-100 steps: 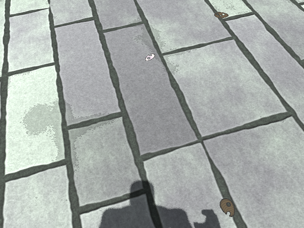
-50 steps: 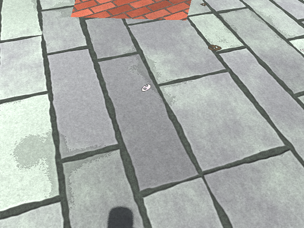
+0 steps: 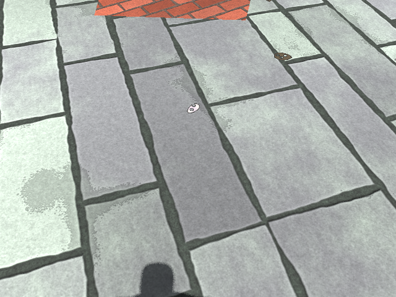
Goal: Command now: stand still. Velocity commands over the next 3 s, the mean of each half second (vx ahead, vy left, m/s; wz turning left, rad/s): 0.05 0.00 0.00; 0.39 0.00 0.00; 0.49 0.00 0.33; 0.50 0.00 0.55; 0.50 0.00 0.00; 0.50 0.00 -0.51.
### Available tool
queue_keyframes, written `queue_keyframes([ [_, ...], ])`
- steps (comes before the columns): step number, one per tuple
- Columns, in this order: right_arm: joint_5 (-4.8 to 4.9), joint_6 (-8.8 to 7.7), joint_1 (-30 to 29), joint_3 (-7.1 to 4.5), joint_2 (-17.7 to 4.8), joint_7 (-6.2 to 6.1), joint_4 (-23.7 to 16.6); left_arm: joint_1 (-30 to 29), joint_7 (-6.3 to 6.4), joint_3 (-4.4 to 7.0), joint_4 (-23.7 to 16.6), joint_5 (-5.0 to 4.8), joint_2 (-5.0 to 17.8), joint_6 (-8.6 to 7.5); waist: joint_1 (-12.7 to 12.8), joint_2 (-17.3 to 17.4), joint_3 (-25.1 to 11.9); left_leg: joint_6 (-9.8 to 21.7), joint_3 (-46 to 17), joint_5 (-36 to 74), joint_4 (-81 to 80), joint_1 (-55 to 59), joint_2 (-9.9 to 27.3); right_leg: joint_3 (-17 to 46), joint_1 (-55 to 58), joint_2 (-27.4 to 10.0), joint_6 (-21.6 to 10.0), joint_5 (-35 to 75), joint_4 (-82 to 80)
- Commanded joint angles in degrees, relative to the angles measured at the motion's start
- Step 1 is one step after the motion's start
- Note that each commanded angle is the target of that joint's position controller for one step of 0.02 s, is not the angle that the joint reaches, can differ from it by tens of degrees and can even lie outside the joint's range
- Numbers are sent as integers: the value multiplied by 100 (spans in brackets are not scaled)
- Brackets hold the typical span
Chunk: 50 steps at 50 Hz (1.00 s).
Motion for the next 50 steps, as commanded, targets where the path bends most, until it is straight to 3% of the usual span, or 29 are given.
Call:
queue_keyframes([
  [1,1,-33,259,-83,-517,-14,-136,549,16,69,-40,-1,448,-20,0,-6,195,16,-279,745,-585,334,276,-227,-643,92,-65,844,-450],
  [17,9,-33,310,-76,-491,-17,-153,697,25,70,-78,-4,412,-36,0,-12,210,28,-279,728,-577,302,276,-248,-666,82,-57,836,-422],
  [19,28,-7,405,-100,-548,-47,-111,802,45,61,-38,-23,330,-19,-16,134,148,114,-338,-829,-750,245,245,-495,-716,286,-106,-107,-190],
  [20,76,6,453,-158,-708,-65,-118,738,62,70,-103,-50,328,-24,-54,320,218,268,-525,-1960,-870,113,328,-674,-895,429,-184,-741,164],
  [22,121,-43,905,-240,-957,-58,-76,459,53,52,-340,-78,236,-130,-254,897,478,800,-1795,-3719,-1551,112,1144,-859,-1738,455,-331,-1239,1113],
  [23,120,-104,1122,-287,-1090,-45,-55,247,20,40,-464,-106,199,-226,-346,1097,644,1146,-2675,-4053,-1932,-78,1650,-797,-1917,299,-410,-1121,1618],
  [24,89,-181,1051,-312,-1171,-51,-104,82,-24,57,-563,-140,249,-317,-326,1069,818,1379,-3213,-3903,-2173,-339,1978,-593,-2047,113,-522,-1068,2045],
  [25,48,-257,845,-311,-1169,-49,-192,3,-68,75,-625,-162,268,-390,-245,1013,851,1440,-3321,-3528,-2227,-410,2105,-457,-2154,-21,-633,-1260,2262],
  [26,63,-303,573,-308,-1152,-44,-303,78,-107,85,-638,-171,261,-449,-100,911,767,1348,-3110,-3145,-2180,-504,2068,-401,-1981,-120,-756,-1355,2029],
  [27,143,-313,191,-309,-1151,-41,-435,342,-125,99,-573,-174,249,-489,145,869,659,1113,-2563,-2725,-2060,-806,1860,-457,-1348,-162,-876,-1164,1231],
  [28,230,-293,-269,-311,-1129,-30,-554,839,-141,138,-353,-153,220,-522,467,756,526,822,-1759,-2223,-1778,-1442,1424,-735,-118,12,-915,-327,272],
  [29,236,-265,-333,-293,-996,-18,-571,1359,-152,198,-72,-85,232,-506,634,491,338,587,-1078,-1876,-1140,-1806,941,-1020,755,395,-744,289,0],
  [30,220,-283,-378,-230,-772,8,-620,1934,-166,261,100,-41,334,-480,793,-88,117,370,-540,-1515,24,-2208,591,-487,1322,83,-716,94,-219],
  [31,115,-344,-383,-99,-308,87,-694,2494,-152,343,82,-66,723,-468,863,-1467,-175,44,149,-1297,2153,-2791,191,1448,1711,-1245,-1008,-682,-1154],
  [32,219,-443,-345,-143,-383,89,-868,2479,-242,361,-28,31,1155,-538,688,-1813,131,138,-185,-1725,3198,-3648,-3,3526,1310,-2080,-1759,-2134,-2015],
  [33,327,-521,-414,-139,-510,85,-906,1925,-262,289,-174,34,991,-624,435,-1126,685,255,-496,-1264,3850,-4095,385,3710,883,-2223,-1922,-2649,-2138],
  [34,310,-575,-315,-148,-612,96,-869,1424,-289,210,-336,-26,805,-669,227,-660,847,316,-554,-552,4030,-4326,582,3073,858,-1993,-1730,-2140,-2041],
  [35,191,-600,-223,-175,-669,96,-766,1105,-337,165,-446,-58,756,-672,122,-420,730,312,-495,-42,3867,-4145,714,2330,778,-1663,-1491,-1256,-2001],
  [36,92,-615,-234,-226,-795,95,-739,943,-357,140,-521,-46,720,-652,67,-379,617,271,-453,394,3511,-3893,815,1727,738,-1407,-1283,-412,-1992],
  [37,58,-608,-338,-248,-805,141,-736,1043,-357,87,-486,-5,580,-612,117,-475,503,216,-317,684,3313,-3650,837,1201,749,-1167,-1161,471,-1970],
  [39,43,-556,-506,-211,-598,215,-772,1477,-302,53,-371,21,528,-553,218,-596,344,72,-71,1017,3058,-3531,803,583,877,-965,-1144,1828,-1864],
  [41,44,-512,-996,-154,-474,246,-987,1664,-224,52,-355,18,631,-513,311,-485,376,-30,30,1260,2576,-3565,764,350,892,-949,-1176,2472,-1892],
  [44,90,-546,-1859,-60,-372,294,-1332,1592,-127,46,-435,25,794,-460,455,-490,559,-91,193,1764,1339,-3165,561,95,623,-870,-1127,2445,-2084],
  [48,151,-604,-2460,-13,-456,421,-1596,1655,-132,90,-391,-56,912,-475,495,-622,741,14,296,1887,522,-2728,424,-84,800,-1041,-1228,2490,-2132],
  [50,160,-629,-2535,-8,-529,469,-1696,1573,-142,141,-362,-81,993,-452,376,-609,700,194,272,1601,249,-2580,383,-152,1176,-1204,-1210,3016,-1863],
])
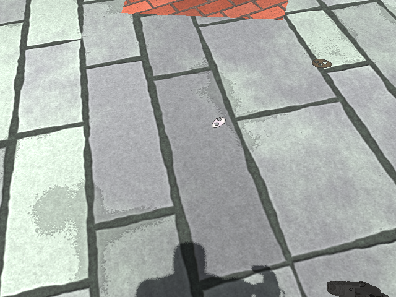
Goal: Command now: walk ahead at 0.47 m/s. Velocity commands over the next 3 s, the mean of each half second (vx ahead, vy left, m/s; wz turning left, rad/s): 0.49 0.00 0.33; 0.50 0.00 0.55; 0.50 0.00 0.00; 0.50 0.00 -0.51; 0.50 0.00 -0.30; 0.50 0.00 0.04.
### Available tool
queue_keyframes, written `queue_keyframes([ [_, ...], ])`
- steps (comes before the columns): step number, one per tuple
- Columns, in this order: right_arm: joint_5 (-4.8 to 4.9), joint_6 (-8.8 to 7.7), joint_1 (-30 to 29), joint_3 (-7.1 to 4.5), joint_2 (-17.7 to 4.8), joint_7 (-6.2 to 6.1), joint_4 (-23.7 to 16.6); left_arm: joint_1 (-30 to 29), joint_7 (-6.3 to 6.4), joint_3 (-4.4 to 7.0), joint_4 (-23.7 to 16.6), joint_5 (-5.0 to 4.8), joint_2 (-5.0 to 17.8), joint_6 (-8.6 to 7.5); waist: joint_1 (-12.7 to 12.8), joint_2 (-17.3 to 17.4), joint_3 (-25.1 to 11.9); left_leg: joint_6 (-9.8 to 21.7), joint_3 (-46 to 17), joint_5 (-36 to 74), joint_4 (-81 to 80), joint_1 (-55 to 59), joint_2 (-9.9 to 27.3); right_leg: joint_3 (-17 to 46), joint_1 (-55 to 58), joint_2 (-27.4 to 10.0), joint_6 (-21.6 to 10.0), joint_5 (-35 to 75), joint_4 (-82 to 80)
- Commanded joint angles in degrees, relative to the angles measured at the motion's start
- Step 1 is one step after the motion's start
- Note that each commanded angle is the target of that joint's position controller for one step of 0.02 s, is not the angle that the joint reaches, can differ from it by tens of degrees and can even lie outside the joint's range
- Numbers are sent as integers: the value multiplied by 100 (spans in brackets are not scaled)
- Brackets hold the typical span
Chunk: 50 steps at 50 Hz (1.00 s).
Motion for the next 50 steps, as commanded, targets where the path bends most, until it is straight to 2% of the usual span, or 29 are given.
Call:
queue_keyframes([
  [1,13,-140,-721,-42,-369,84,-591,140,23,234,-97,-33,1049,-2,-361,-853,699,256,138,-322,-412,255,-200,483,-325,-1510,-634,4018,225],
  [2,-3,-151,-386,-114,-541,86,-530,24,22,274,-129,-5,1172,11,-577,-998,365,374,295,-522,-398,795,-390,373,-158,-1522,-567,5153,645],
  [3,0,-146,329,-228,-764,73,-342,-98,24,304,-160,21,1239,46,-953,-1113,-153,527,455,-596,-340,1754,-620,197,-171,-1436,-465,6224,1491],
  [4,42,-112,1408,-365,-1020,46,-20,-250,14,300,-221,49,1248,51,-1479,-1097,-769,752,330,-357,-406,3252,-602,24,-739,-1243,-290,6435,2742],
  [5,-21,-48,2505,-482,-1497,-13,211,-259,-8,226,-385,174,1054,10,-1719,-178,-1630,1157,-1338,-502,-355,5162,611,-162,-2262,-850,-100,4203,4714],
  [6,-84,-40,2783,-477,-1657,71,351,552,-166,-20,-347,120,142,-165,-1108,1438,-2632,2156,-4505,-2159,-1423,6786,1855,436,-4266,251,161,-923,6490],
  [7,-77,-28,2573,-367,-1136,61,367,-42,-206,108,-395,-70,654,-358,-1288,1017,-2061,1856,-4763,-2589,-1980,6471,1560,969,-4981,-1,-23,-918,6985],
  [8,-63,-65,1936,-310,-904,49,234,-816,-188,186,-695,-188,975,-436,-1165,666,-1002,1604,-3825,-2063,-2076,5490,1364,787,-5338,-226,-110,-409,6918],
  [9,-86,-117,1352,-275,-822,66,42,-1191,-119,210,-799,-119,1056,-478,-915,-155,-598,1477,-3138,-1214,-2199,4414,1166,724,-4977,-489,-130,143,6564],
  [10,-156,-144,1089,-246,-724,90,-35,-1287,-57,281,-840,-12,1070,-455,-669,-413,-410,1417,-2657,-556,-2292,3598,967,669,-4551,-647,-100,417,6218],
  [11,-213,-155,1020,-210,-636,84,-60,-1170,-40,295,-907,35,996,-388,-445,-287,-426,1413,-2395,-294,-2410,3148,826,734,-4163,-787,-84,519,5988],
  [13,-147,-158,1188,-190,-648,34,0,-1185,13,318,-1046,52,852,-262,-310,26,-266,1473,-2041,-164,-2626,2622,699,666,-3970,-847,12,505,5502],
  [18,-92,-114,1952,-253,-986,-212,99,-2664,48,316,-1655,111,903,-190,-643,94,211,1263,-1716,-578,-2794,2232,421,498,-4345,-640,302,2060,3450],
  [21,-50,-59,2280,-256,-1026,-261,122,-3367,-59,244,-1863,62,795,-250,-894,226,212,1041,-1564,-630,-2602,2143,227,365,-3776,-274,330,2792,2284],
  [24,7,-1,2586,-255,-1017,-279,185,-3759,-149,230,-2055,-16,911,-293,-1027,257,171,1000,-1940,-839,-2257,2645,416,495,-3643,-170,364,2678,1844],
  [26,7,49,2613,-283,-1071,-319,155,-3806,-206,264,-2147,-29,1097,-360,-954,296,125,940,-2301,-859,-1889,3056,565,588,-3510,-136,306,2284,1528],
  [28,-22,94,2477,-313,-1101,-341,59,-3352,-219,325,-2089,-34,1282,-429,-643,446,-61,824,-2498,-495,-1413,3185,545,521,-2839,-118,131,1835,1273],
  [29,-52,90,2351,-275,-976,-326,-46,-2655,-185,415,-1933,16,1479,-456,-317,415,-487,671,-2358,-162,-725,2960,262,576,-1821,-271,-75,1763,1240],
  [30,-145,64,2237,-165,-678,-292,-226,-1619,-130,516,-1816,81,1863,-458,122,-107,-1352,457,-1850,-714,892,2226,-131,1372,-275,-1214,-460,1647,1433],
  [31,21,-9,3076,-13,-176,-259,-368,-1083,-145,631,-1634,140,2291,-350,-206,-2049,-2192,100,-1048,-3220,2674,178,-895,3829,1660,-2554,-1401,783,1068],
  [32,124,-8,3107,-117,-792,-282,-281,-1202,-180,496,-1721,102,1670,-321,-179,-1689,-1936,74,-1236,-3507,3588,-552,-416,4446,1455,-2668,-1356,-89,802],
  [33,113,32,2554,-229,-1163,-291,-347,-1525,-179,381,-1833,77,1266,-306,-95,-1022,-1154,56,-1218,-2982,3802,-708,-214,3500,704,-2388,-1067,170,727],
  [34,53,77,2281,-246,-1098,-309,-404,-1862,-194,331,-1873,93,1184,-279,-222,-532,-710,-19,-1046,-2507,3709,-492,4,2695,-74,-2106,-906,859,596],
  [35,-19,99,2102,-264,-1003,-302,-474,-2069,-212,300,-1837,97,1081,-253,-331,-487,-363,-61,-1003,-2216,3427,-372,136,2186,-632,-1861,-848,1354,416],
  [36,-14,143,2112,-283,-882,-268,-520,-2153,-217,279,-1802,133,1051,-250,-470,-659,-227,-72,-968,-2026,3247,-135,289,1748,-1008,-1684,-770,1581,245],
  [39,6,256,1985,-255,-602,-208,-707,-2106,-228,348,-1689,99,1170,-307,-547,-715,-102,-138,-767,-1682,2950,-93,406,994,-1329,-1554,-864,2207,-89],
  [42,-30,271,1619,-240,-565,-163,-942,-1982,-181,420,-1578,93,1364,-301,-511,-557,-21,-213,-777,-1080,2257,-363,445,503,-1213,-1620,-940,2708,-220],
  [46,-34,207,952,-191,-522,-21,-1188,-1881,-132,453,-1525,75,1541,-228,-302,-516,136,-145,-477,-20,1000,-135,361,-240,-1122,-1484,-773,2769,-243],
  [50,-41,186,231,-128,-462,82,-1526,-1395,-146,472,-1317,-30,1684,-123,-87,-446,398,23,-192,-247,239,-36,189,-438,-726,-1667,-747,2825,-140],
])
Over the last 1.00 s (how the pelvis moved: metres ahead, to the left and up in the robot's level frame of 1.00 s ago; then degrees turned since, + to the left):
0.19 -0.03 0.00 -1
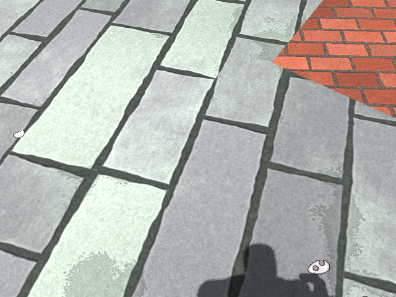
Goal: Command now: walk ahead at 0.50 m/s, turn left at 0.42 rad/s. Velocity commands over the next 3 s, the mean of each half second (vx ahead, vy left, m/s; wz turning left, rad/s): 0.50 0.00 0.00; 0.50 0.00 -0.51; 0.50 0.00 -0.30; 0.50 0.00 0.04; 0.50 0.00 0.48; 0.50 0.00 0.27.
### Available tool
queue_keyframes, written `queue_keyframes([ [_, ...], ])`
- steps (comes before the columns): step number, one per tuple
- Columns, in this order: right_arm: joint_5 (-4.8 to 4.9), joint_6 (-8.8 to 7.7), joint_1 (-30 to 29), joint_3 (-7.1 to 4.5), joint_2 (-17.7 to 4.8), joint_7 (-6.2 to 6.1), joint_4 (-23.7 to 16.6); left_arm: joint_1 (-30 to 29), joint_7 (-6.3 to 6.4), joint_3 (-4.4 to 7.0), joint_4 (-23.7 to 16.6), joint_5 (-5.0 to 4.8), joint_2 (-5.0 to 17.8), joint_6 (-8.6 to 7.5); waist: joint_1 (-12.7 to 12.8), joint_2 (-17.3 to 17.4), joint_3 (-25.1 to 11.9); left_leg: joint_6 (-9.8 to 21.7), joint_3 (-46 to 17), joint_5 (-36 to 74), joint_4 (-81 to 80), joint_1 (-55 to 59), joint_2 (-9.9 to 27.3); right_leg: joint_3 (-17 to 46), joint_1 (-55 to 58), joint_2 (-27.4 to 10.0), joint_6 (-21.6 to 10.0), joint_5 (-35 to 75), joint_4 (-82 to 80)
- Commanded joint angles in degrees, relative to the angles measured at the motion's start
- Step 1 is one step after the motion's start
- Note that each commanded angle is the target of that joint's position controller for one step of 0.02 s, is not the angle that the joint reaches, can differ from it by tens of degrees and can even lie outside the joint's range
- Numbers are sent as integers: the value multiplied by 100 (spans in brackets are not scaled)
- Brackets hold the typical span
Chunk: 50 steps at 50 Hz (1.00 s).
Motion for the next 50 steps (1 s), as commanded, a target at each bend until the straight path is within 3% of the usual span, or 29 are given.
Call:
queue_keyframes([
  [1,2,-97,-670,32,-128,90,-644,40,-1,185,-217,-93,947,7,-74,-519,318,172,216,-263,-472,-19,-139,591,82,-1706,-863,2413,-280],
  [4,-41,-110,-458,-72,-391,114,-705,18,18,221,-138,-150,1179,106,-439,-783,27,484,551,-1044,-785,815,-544,434,393,-1800,-748,4452,521],
  [5,-53,-108,211,-194,-593,95,-534,-63,39,209,-123,-155,1216,148,-879,-795,-385,635,693,-846,-1093,1816,-774,239,262,-1668,-625,5188,1368],
  [6,-45,-94,1137,-370,-926,23,-245,-32,75,146,-146,-125,1106,156,-1297,-683,-925,793,582,-428,-1206,3374,-840,60,-474,-1431,-433,4943,2521],
  [7,-100,-47,2021,-528,-1497,-102,-70,67,70,-6,-370,35,713,94,-1482,241,-1679,1293,-1313,-237,-1078,5439,481,-58,-2388,-985,-126,2473,4590],
  [8,-92,-80,1918,-478,-1703,-89,-87,598,-17,-177,-396,24,252,-63,-954,1056,-2501,2096,-4015,-790,-1886,6342,1641,927,-3857,-109,35,-1937,6069],
  [9,-100,-130,1847,-329,-1167,-55,-104,6,-68,-36,-403,-219,777,-146,-1253,379,-2163,1850,-3641,-900,-2177,5991,1598,1607,-4376,-349,-27,-1796,6508],
  [10,-103,-170,1525,-259,-949,-43,-71,-394,-77,-17,-545,-324,833,-167,-1158,293,-1292,1588,-2566,-438,-2258,5134,1382,1496,-4590,-576,-101,-1299,6350],
  [11,-93,-202,1113,-202,-755,-35,-74,-493,-29,-24,-518,-237,744,-151,-916,-39,-891,1372,-1914,-115,-2377,4314,1115,1485,-4374,-814,-99,-792,5944],
  [12,-125,-236,826,-152,-558,-16,-87,-449,-11,13,-480,-144,734,-87,-714,78,-610,1259,-1436,126,-2582,3680,914,1510,-4085,-955,-70,-456,5664],
  [13,-162,-279,673,-130,-451,-9,-81,-198,-25,16,-395,-139,663,15,-529,231,-568,1200,-1129,87,-2828,3277,798,1591,-3710,-1052,-50,-163,5570],
  [16,-207,-449,650,-176,-513,-32,107,-95,-1,-1,-361,-153,435,221,-386,152,-312,1217,-503,367,-3303,2822,752,1702,-3692,-1012,73,375,5319],
  [19,-255,-480,847,-186,-534,-133,298,-489,23,10,-507,-127,384,229,-505,75,-55,1078,27,610,-3421,3029,689,1923,-4237,-868,149,1205,4600],
  [24,-204,-453,1005,-189,-691,-235,466,-1257,-141,-90,-789,-80,171,158,-813,1,203,816,706,638,-3540,3439,672,1490,-4201,-683,36,2362,3010],
  [28,-121,-289,1360,-232,-820,-285,676,-1836,-314,-149,-1197,-78,120,147,-1028,-61,393,761,914,1213,-3172,4372,978,1172,-4614,-596,-158,1818,2445],
  [31,-88,-137,1221,-279,-1017,-355,642,-1723,-424,-80,-1413,-97,272,168,-784,169,102,579,1152,3300,-2366,4694,1055,715,-4049,-237,-435,959,2327],
  [32,-83,-92,1167,-300,-1106,-391,609,-1420,-426,-11,-1405,-96,403,195,-586,317,-164,506,1222,4276,-1828,4715,1033,540,-3550,-12,-560,658,2384],
  [33,-82,-46,1098,-307,-1162,-420,585,-769,-405,112,-1296,-106,630,214,-211,346,-537,412,1294,4772,-913,4535,942,461,-2676,222,-722,568,2295],
  [34,-54,-51,1016,-278,-1136,-444,537,128,-321,296,-1111,-104,970,231,296,155,-1002,203,1399,4164,420,3799,695,685,-1198,317,-966,982,1853],
  [35,-193,-149,1281,-126,-653,-425,355,685,-177,454,-1022,-90,1547,292,258,-927,-1577,-72,1405,989,2415,1964,164,2669,653,-897,-1497,1117,1780],
  [36,-201,-384,1582,60,-204,-306,138,461,-208,423,-1194,-64,1725,214,-212,-1704,-2352,-278,206,-3349,4055,54,-1039,5971,2056,-2068,-2599,617,859],
  [37,-21,-571,934,-66,-754,-192,49,517,-226,295,-1210,-47,1219,182,185,-969,-2243,-127,-599,-3080,4195,-554,-641,5566,2051,-1913,-2270,386,586],
  [38,93,-655,600,-56,-785,-149,-87,287,-217,227,-1220,-53,969,156,78,-705,-1436,-7,-484,-2616,3806,-706,-407,4632,1283,-1692,-2006,620,566],
  [39,-6,-676,528,-43,-688,-186,-66,-106,-219,191,-1283,-76,860,147,-227,-125,-911,-2,-400,-2265,3213,-492,-158,3993,362,-1413,-1797,1113,512],
  [40,-125,-628,538,-102,-775,-225,-27,-418,-203,129,-1384,-51,665,145,-418,-134,-656,-53,-359,-2062,2757,-141,0,3569,-292,-1229,-1701,1673,415],
  [41,-160,-544,662,-127,-780,-219,-23,-569,-181,100,-1490,8,617,150,-585,-269,-577,-111,-372,-1922,2596,190,69,3400,-741,-1107,-1703,1932,269],
  [43,-219,-413,784,-114,-646,-239,-35,-601,-134,132,-1517,-10,724,126,-696,-358,-518,-315,-250,-1748,2159,390,73,3132,-1228,-991,-1762,2391,114],
  [47,-246,-345,56,-19,-420,-271,-254,-340,8,184,-1434,-66,915,163,-478,-529,-310,-578,-101,-489,595,437,-134,2595,-1662,-611,-1494,2270,112],
  [50,-179,-401,-531,28,-352,-203,-382,-107,53,193,-1360,-95,944,230,-206,-721,-309,-579,-56,380,-590,847,-437,2617,-1682,-479,-1249,1632,270],
])
Over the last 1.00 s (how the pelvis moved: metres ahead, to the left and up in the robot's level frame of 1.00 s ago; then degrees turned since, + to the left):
0.55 0.07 0.01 30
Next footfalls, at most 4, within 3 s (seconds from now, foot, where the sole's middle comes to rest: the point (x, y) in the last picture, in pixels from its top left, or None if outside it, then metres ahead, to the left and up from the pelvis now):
0.12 left None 0.24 0.14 -0.78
0.68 right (254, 276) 0.54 -0.10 -0.78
1.16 left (227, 193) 0.86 0.01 -0.78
1.68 right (315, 174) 0.98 -0.34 -0.78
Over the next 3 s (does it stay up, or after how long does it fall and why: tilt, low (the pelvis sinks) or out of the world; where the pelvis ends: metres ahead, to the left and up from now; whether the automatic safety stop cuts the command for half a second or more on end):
stays up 1.57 -0.41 0.01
